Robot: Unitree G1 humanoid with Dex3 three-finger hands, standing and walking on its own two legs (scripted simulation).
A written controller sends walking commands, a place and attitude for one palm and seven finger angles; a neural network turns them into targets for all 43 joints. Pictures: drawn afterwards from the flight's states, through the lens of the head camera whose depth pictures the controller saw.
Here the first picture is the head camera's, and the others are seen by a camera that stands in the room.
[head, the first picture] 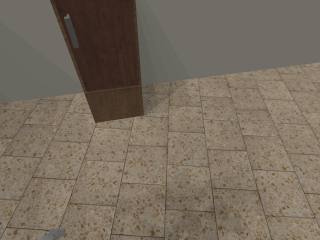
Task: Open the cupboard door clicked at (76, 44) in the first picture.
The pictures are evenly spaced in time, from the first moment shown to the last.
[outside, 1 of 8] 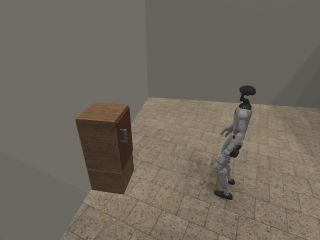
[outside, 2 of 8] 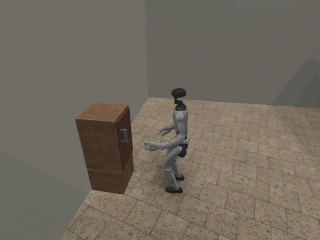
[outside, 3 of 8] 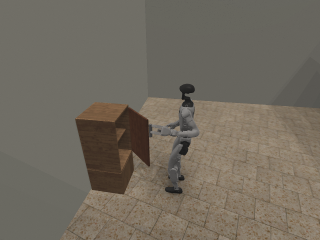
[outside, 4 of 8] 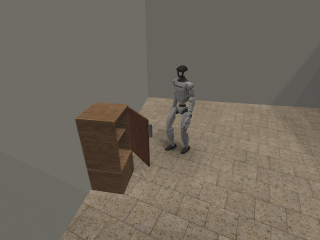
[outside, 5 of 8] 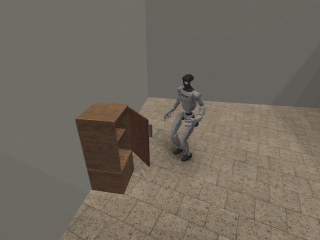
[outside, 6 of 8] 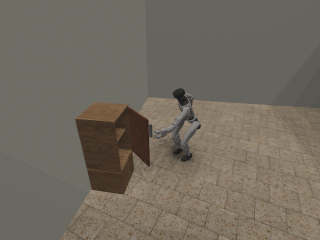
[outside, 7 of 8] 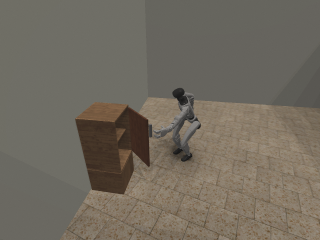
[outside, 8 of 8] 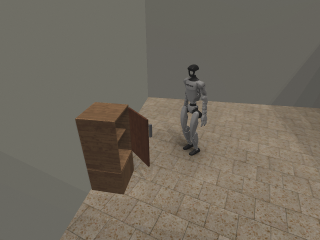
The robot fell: no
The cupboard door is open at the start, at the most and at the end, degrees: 0 48 47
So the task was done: yes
